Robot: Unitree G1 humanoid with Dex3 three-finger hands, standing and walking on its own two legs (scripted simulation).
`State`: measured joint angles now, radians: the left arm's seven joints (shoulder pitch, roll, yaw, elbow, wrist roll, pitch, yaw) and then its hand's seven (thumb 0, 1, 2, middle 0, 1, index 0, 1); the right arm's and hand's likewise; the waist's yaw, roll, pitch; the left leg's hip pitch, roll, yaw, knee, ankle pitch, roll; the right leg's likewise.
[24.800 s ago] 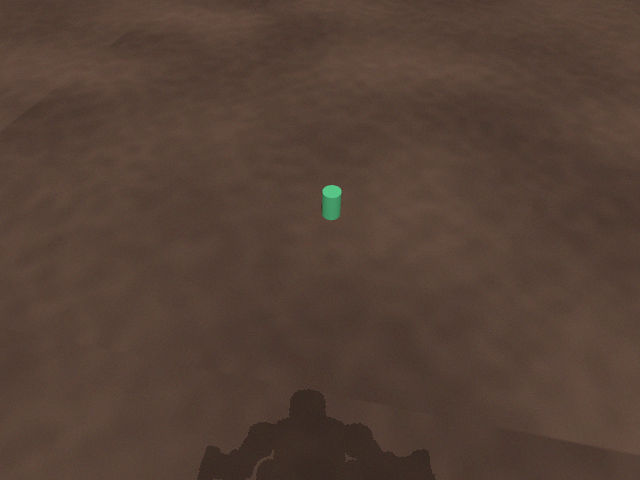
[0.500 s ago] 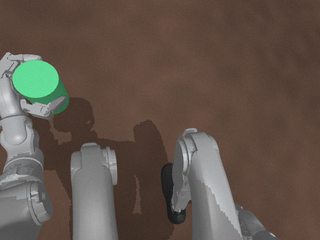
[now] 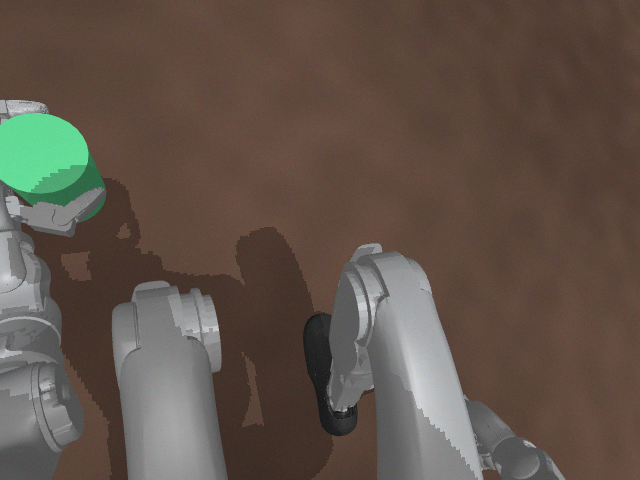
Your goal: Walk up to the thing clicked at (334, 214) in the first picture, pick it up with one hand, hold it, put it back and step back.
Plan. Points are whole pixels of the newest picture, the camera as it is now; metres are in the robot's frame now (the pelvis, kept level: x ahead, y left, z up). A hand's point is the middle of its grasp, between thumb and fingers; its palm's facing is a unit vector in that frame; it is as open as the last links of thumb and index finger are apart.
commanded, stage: lower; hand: left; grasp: from the side
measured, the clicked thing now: (57, 175) +0.46 +0.24 -0.14
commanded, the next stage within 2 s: loosen in 1.36 s
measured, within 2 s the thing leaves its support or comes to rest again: rests again in 1.66 s
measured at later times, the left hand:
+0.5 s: hand (66, 180) +0.47 +0.23 -0.17, palm faces +0.31 -0.95 +0.02, open 11.1 cm
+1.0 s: hand (74, 188) +0.46 +0.23 -0.19, palm faces +0.30 -0.95 +0.01, open 11.1 cm
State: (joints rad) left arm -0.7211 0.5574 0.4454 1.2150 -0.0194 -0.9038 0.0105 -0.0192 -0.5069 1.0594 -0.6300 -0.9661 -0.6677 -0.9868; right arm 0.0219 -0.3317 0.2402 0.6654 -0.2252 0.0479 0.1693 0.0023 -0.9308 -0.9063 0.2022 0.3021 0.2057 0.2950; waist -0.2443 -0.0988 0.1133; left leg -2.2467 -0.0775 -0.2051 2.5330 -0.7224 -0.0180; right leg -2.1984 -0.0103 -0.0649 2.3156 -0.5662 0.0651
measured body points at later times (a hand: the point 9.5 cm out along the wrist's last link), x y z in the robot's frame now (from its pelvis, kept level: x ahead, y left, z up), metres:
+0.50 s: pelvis +0.00 +0.01 -0.01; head +0.25 +0.15 +0.33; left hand +0.44 +0.28 -0.17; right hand +0.11 -0.27 -0.07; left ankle +0.07 +0.12 -0.28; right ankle +0.14 -0.15 -0.28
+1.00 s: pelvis -0.01 +0.01 -0.02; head +0.25 +0.17 +0.31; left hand +0.44 +0.28 -0.19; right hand +0.11 -0.25 -0.06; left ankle +0.07 +0.12 -0.28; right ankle +0.14 -0.14 -0.28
